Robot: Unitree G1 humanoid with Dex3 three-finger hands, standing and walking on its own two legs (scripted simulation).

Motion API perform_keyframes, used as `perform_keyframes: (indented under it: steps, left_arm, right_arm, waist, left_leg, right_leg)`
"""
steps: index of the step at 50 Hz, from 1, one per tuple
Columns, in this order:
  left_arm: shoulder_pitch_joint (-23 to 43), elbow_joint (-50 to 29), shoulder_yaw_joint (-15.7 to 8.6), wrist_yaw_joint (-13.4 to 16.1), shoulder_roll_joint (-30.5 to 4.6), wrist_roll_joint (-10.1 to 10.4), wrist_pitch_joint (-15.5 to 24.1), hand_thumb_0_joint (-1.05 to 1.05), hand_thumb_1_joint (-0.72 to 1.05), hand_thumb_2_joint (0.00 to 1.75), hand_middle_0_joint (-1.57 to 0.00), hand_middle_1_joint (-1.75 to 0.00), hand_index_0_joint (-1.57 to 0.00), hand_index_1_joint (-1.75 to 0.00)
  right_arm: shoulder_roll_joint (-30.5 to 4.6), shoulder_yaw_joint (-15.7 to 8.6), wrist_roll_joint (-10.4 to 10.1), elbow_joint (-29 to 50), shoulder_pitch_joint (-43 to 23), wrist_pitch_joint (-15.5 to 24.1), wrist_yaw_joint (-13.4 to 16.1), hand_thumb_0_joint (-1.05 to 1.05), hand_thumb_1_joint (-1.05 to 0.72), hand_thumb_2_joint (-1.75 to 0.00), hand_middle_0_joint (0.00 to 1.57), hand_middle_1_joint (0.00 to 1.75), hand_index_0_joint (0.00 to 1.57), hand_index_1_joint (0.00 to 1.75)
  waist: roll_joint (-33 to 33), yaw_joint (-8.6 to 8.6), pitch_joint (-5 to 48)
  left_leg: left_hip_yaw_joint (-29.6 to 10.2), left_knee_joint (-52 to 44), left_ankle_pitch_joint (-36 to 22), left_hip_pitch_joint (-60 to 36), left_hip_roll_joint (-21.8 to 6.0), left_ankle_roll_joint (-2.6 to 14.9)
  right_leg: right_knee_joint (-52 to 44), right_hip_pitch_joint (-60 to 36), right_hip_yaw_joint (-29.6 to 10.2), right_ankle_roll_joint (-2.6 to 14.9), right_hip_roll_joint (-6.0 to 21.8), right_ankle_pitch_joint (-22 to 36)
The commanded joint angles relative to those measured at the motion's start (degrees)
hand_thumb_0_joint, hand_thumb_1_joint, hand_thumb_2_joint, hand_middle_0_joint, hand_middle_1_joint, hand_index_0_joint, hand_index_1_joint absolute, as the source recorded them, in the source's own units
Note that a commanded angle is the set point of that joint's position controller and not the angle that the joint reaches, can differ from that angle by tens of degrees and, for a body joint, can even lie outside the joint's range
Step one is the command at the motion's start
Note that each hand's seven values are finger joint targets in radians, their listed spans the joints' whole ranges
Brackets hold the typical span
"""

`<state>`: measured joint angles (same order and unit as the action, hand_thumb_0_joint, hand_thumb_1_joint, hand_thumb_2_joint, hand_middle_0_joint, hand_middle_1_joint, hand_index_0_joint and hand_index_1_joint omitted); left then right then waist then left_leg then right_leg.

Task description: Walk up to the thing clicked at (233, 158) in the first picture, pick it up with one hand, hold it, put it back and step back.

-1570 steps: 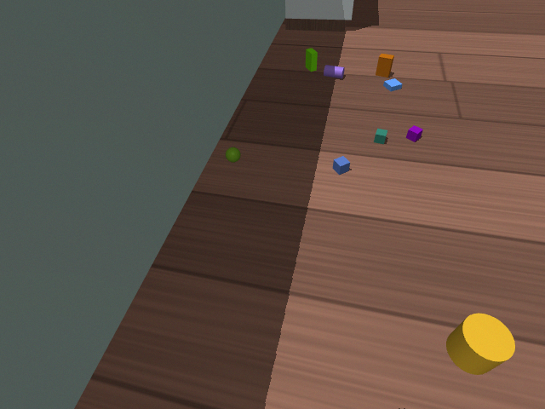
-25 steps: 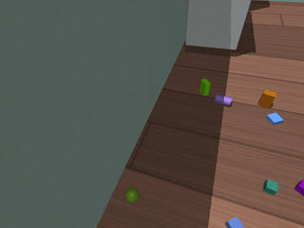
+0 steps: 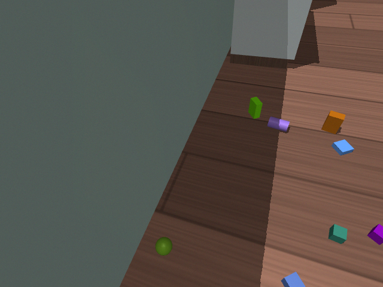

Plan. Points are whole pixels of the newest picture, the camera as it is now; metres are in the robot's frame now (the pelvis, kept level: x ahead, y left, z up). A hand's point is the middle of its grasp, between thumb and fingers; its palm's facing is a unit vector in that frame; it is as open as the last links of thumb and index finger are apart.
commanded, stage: stand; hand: left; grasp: from above
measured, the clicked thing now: (163, 246) +0.43 +0.23 -0.74
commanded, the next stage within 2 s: step back in 0.86 s
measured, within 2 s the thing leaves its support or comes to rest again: neither
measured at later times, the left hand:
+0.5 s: hand out of the picture +0.07 +0.25 -0.16, palm faces +0.01 -0.94 -0.34, open 7.3 cm
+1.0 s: hand out of the picture +0.07 +0.27 -0.16, palm faces +0.01 -0.93 -0.36, open 7.3 cm
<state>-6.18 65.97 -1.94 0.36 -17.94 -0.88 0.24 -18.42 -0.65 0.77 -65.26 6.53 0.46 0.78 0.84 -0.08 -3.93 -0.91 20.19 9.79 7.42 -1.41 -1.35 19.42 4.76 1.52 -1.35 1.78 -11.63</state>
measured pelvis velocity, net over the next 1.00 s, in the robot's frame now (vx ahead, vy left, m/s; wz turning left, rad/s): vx -0.02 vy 0.00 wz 0.01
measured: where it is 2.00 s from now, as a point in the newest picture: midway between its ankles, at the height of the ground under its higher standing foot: outside the picture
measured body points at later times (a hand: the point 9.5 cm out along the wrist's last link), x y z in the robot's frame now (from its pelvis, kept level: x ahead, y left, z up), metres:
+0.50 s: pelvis +0.00 +0.00 +0.00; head +0.01 +0.00 +0.45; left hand +0.07 +0.30 -0.13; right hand +0.08 -0.30 -0.14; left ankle +0.02 +0.13 -0.75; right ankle -0.01 -0.13 -0.75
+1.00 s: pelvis -0.02 +0.00 -0.01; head +0.03 +0.00 +0.44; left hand +0.07 +0.31 -0.14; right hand +0.07 -0.31 -0.14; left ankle +0.02 +0.13 -0.75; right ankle -0.01 -0.13 -0.75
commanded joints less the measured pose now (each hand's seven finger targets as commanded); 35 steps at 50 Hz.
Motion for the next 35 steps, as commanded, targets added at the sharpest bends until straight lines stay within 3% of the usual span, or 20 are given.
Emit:
perform_keyframes:
  steps: [1,6,11,15,18,26,35]
  left_arm:
    - [1.4,-2.9,-2.0,0.9,-11.7,-0.1,1.0,0.00,0.90,0.90,-0.20,-0.30,-0.20,-0.30]
    - [2.0,-3.1,-2.1,1.0,-12.0,-0.1,1.2,0.00,0.90,0.90,-0.20,-0.30,-0.20,-0.30]
    - [1.8,-3.0,-2.0,0.8,-12.1,-0.1,1.1,0.00,0.90,0.90,-0.20,-0.30,-0.20,-0.30]
    - [1.7,-3.3,-1.9,0.7,-12.2,-0.1,1.2,0.00,0.90,0.90,-0.20,-0.30,-0.20,-0.30]
    - [1.7,-3.2,-1.9,0.6,-12.5,-0.1,1.2,0.00,0.90,0.90,-0.20,-0.30,-0.20,-0.30]
    - [1.7,-4.0,-1.7,0.7,-12.6,0.0,1.4,0.00,0.90,0.90,-0.20,-0.30,-0.20,-0.30]
    - [1.3,-3.9,-1.7,0.5,-12.9,-0.1,1.2,0.00,0.90,0.90,-0.20,-0.30,-0.20,-0.30]
  right_arm:
    - [-11.6,-1.9,0.2,3.0,-2.1,1.2,0.5,0.00,-0.90,-0.90,0.20,0.30,0.20,0.30]
    - [-11.6,-1.9,0.2,3.0,-2.2,1.1,0.4,0.00,-0.90,-0.90,0.20,0.30,0.20,0.30]
    - [-11.7,-1.7,0.1,3.0,-2.9,1.0,0.4,0.00,-0.90,-0.90,0.20,0.30,0.20,0.30]
    - [-12.3,-1.8,0.1,3.0,-2.8,1.1,0.3,0.00,-0.90,-0.90,0.20,0.30,0.20,0.30]
    - [-12.2,-1.9,0.1,3.0,-2.8,1.0,0.3,0.00,-0.90,-0.90,0.20,0.30,0.20,0.30]
    - [-12.7,-2.0,0.1,3.3,-2.9,1.1,0.2,0.00,-0.90,-0.90,0.20,0.30,0.20,0.30]
    - [-12.8,-1.8,0.1,3.0,-2.6,1.0,0.0,0.00,-0.90,-0.90,0.20,0.30,0.20,0.30]
  waist:
    - [-0.6,-0.29,4.7]
    - [-1.4,-0.02,5.8]
    - [-0.6,-0.26,4.2]
    - [-0.3,-0.21,4.6]
    - [-1.0,-0.13,4.1]
    - [-0.3,0.07,6.0]
    - [-0.7,-0.06,3.5]
  left_leg:
    - [-4.5,-2.6,-8.6,-0.7,-5.8,2.48]
    - [-4.3,-1.9,-11.7,-2.0,-5.8,2.44]
    - [-4.5,-2.9,-7.5,-0.9,-5.6,2.32]
    - [-4.5,-2.8,-8.7,-1.3,-5.8,2.38]
    - [-4.6,-3.0,-6.7,-1.3,-5.9,2.33]
    - [-4.1,-2.2,-11.3,-2.1,-6.0,2.40]
    - [-4.8,-4.2,-3.8,-0.1,-5.8,2.38]
  right_leg:
    - [-3.6,-0.3,-4.1,1.75,5.8,7.1]
    - [-3.4,-0.8,-3.8,1.48,5.9,10.4]
    - [-4.2,-0.1,-3.8,1.44,5.7,6.5]
    - [-4.2,-0.2,-4.0,1.56,5.8,7.7]
    - [-4.3,0.5,-3.9,1.76,5.8,5.1]
    - [-3.6,-0.7,-3.9,1.76,6.0,10.5]
    - [-4.5,0.9,-4.0,1.87,5.8,3.6]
